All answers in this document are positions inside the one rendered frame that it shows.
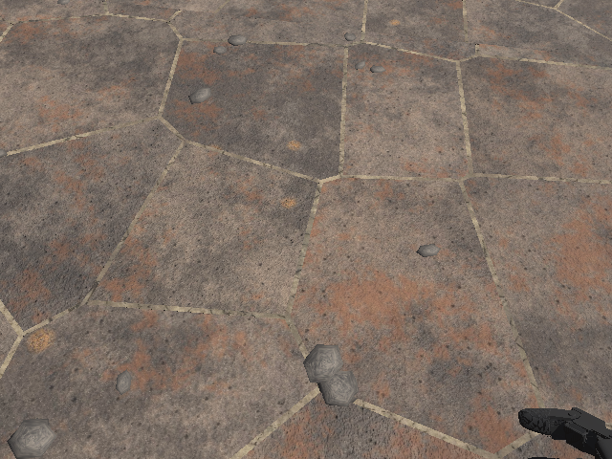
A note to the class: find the robot right hand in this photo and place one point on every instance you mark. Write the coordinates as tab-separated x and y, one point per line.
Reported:
580	429

